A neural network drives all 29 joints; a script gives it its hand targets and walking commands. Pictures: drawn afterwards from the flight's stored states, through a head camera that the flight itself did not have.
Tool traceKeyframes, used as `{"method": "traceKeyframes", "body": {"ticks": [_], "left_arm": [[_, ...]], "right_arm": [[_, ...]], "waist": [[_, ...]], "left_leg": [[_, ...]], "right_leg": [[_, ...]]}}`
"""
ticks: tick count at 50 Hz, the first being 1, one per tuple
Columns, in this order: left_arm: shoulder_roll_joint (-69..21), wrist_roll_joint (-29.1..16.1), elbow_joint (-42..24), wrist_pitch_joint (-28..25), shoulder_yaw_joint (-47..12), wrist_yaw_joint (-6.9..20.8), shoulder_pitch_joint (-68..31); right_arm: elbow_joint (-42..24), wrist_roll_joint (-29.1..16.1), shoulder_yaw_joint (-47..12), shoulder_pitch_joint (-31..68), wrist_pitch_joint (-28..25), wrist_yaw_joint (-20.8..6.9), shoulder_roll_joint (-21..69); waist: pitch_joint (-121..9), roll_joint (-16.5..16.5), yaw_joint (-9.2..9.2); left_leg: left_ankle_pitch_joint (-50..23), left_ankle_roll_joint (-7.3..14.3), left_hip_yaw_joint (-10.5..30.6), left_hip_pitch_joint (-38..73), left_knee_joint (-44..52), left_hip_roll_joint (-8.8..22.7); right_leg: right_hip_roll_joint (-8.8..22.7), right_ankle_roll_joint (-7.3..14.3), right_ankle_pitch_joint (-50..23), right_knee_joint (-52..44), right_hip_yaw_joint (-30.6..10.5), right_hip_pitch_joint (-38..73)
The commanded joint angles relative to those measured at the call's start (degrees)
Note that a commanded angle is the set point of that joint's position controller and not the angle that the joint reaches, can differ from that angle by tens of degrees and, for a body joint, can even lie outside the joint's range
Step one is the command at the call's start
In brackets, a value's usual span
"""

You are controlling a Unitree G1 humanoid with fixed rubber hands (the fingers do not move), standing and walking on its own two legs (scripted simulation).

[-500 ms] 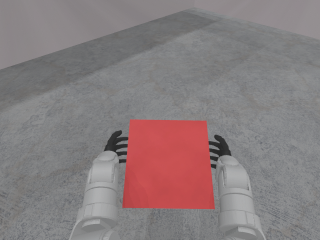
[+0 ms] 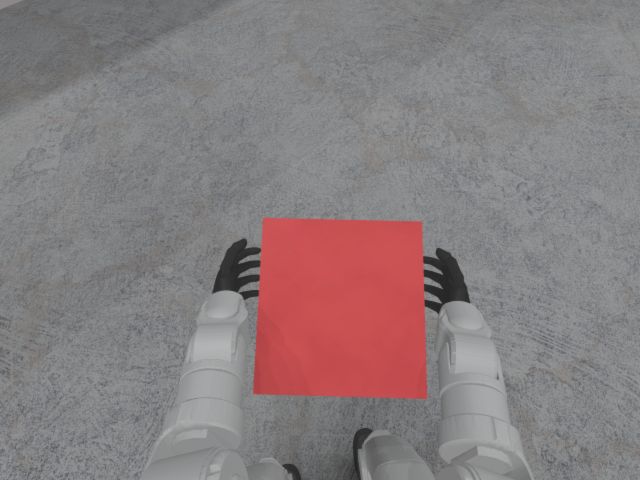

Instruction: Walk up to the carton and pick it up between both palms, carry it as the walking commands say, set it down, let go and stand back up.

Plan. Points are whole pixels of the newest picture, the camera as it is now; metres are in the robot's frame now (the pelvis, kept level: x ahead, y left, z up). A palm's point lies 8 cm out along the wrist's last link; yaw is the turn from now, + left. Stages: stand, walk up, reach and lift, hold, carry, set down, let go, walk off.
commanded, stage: set down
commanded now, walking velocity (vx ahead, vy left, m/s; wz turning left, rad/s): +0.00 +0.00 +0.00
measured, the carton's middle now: (338, 305) +0.35 -0.06 -0.12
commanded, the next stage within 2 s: none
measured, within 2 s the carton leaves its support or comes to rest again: neither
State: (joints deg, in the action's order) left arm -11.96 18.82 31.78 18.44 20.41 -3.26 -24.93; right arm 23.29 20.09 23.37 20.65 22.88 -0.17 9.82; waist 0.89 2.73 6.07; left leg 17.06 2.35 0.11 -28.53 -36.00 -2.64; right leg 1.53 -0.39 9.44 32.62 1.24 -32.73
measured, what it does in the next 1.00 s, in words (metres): lowers itself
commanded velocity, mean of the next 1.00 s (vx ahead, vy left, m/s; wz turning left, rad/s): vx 0.00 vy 0.00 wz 0.00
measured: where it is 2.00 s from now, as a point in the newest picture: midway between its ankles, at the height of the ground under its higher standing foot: outside the picture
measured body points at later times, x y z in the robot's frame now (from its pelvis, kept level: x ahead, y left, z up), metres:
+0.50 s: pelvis -0.03 -0.02 -0.07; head +0.15 -0.05 +0.34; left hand +0.38 +0.09 -0.13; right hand +0.34 -0.21 -0.13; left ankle +0.00 +0.09 -0.72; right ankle +0.07 -0.13 -0.72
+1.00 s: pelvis -0.04 -0.01 -0.14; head +0.17 -0.03 +0.25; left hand +0.42 +0.08 -0.21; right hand +0.37 -0.22 -0.21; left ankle +0.00 +0.09 -0.72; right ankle +0.07 -0.13 -0.72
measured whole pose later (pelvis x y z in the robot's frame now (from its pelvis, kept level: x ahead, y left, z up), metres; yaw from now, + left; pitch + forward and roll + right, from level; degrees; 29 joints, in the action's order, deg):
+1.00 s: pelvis -0.04 -0.01 -0.14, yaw +1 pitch +38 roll +1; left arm -8.3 15.9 35.4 16.5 26.0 -4.2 -46.3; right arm 27.7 17.6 29.4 41.3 20.3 1.1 6.4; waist -11.2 3.6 4.3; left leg 28.4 1.5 -0.8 -87.5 -77.5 -3.1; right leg 2.0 0.3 19.6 73.4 0.6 -92.2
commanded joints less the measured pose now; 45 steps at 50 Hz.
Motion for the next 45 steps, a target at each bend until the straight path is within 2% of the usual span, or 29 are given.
{"method": "traceKeyframes", "body": {"ticks": [1,10,24,32,45], "left_arm": [[-50.45,-7.29,4.48,-3.32,-27.86,14.4,-25.89],[-49.72,-6.34,5.49,-4.45,-27.04,16.35,-32.21],[-49.99,-7.48,8.09,-3.19,-25.91,19.27,-40.37],[-50.96,-8.29,9.31,-2.63,-25.8,18.89,-43.79],[-51.56,-9.95,10.03,-2.19,-25.8,16.24,-49.47]], "right_arm": [[2.68,-8.86,-29.92,29.65,-4.26,-14.74,44.59],[4.09,-8.52,-30.29,35.35,-5.78,-15.24,47.82],[4.88,-9.74,-31.44,43.25,-4.73,-14.8,50.61],[6.01,-10.45,-31.15,46.57,-4.12,-14.77,50.72],[8.49,-11.25,-28.97,52.7,-3.77,-15.22,48.15]], "waist": [[-27.42,-0.43,0.62],[-35.34,-2.44,-0.08],[-46.22,-2.44,-0.45],[-51.42,-2.02,-0.57],[-56.92,-0.87,0.14]], "left_leg": [[-12.64,-0.92,7.73,-3.95,4.05,-2.64],[-6.0,0.12,5.83,-14.95,-3.18,-4.2],[-0.16,-0.04,3.38,-32.81,-15.68,-6.28],[0.46,-0.66,2.69,-40.13,-21.58,-6.92],[1.14,-1.67,2.28,-46.64,-29.54,-7.56]], "right_leg": [[-6.99,2.02,-14.42,4.65,-3.7,17.71],[-6.71,1.22,-11.92,11.16,-3.9,11.77],[-6.99,0.22,-6.79,20.73,-5.04,2.81],[-7.69,-0.1,-6.14,26.73,-4.53,-4.41],[-8.18,-0.08,-4.57,36.02,-2.39,-17.21]]}}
